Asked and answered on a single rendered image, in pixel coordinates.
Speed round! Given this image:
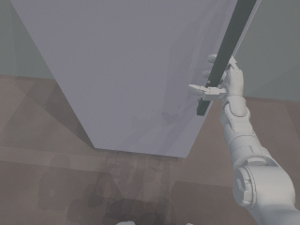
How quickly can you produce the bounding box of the handle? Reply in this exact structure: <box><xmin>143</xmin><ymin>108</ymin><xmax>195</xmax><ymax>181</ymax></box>
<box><xmin>196</xmin><ymin>0</ymin><xmax>257</xmax><ymax>116</ymax></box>

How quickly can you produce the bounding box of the right robot upper arm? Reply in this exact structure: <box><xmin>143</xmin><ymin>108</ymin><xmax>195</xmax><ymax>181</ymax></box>
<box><xmin>232</xmin><ymin>165</ymin><xmax>300</xmax><ymax>225</ymax></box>

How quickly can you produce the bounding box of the robot right forearm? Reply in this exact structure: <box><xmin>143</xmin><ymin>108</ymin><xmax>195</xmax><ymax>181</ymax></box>
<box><xmin>219</xmin><ymin>96</ymin><xmax>295</xmax><ymax>204</ymax></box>

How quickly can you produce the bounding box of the fridge door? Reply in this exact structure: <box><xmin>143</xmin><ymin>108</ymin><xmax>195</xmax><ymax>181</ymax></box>
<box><xmin>10</xmin><ymin>0</ymin><xmax>261</xmax><ymax>158</ymax></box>

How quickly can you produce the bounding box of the robot right hand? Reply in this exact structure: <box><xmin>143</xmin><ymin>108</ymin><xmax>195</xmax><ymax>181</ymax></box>
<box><xmin>187</xmin><ymin>54</ymin><xmax>245</xmax><ymax>102</ymax></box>

